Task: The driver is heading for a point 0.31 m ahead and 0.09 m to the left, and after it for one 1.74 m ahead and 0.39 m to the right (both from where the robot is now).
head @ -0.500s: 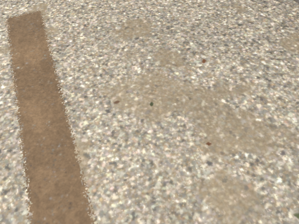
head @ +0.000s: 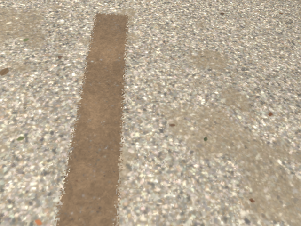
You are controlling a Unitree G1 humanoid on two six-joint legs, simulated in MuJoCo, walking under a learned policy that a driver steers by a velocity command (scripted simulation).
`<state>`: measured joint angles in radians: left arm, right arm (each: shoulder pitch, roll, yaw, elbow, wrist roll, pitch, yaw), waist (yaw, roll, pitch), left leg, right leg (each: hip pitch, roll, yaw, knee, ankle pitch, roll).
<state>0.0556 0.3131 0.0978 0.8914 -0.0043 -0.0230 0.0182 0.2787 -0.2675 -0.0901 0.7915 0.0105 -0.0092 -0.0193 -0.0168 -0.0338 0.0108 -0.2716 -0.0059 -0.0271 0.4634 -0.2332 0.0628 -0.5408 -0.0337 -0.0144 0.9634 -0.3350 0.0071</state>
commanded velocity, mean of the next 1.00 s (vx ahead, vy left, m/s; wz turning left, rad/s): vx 0.20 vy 0.00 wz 0.11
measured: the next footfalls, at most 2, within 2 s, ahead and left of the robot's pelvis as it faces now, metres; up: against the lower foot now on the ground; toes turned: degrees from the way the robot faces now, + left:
right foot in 0.32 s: +0.24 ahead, -0.14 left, +0.00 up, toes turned +13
left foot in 0.68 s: +0.28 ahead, +0.12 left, +0.00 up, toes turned +10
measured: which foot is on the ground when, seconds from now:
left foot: down 0.00-0.32, up 0.34-0.66, down 0.68-1.00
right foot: up 0.00-0.30, down 0.32-0.68, up 0.70-1.00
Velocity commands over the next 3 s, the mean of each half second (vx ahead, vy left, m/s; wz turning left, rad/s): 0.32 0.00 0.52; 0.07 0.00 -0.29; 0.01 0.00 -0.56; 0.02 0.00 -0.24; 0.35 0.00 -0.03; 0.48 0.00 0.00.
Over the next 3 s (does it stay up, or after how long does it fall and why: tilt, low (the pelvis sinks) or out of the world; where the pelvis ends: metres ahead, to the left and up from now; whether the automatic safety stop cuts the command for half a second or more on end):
stays up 0.68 -0.21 0.00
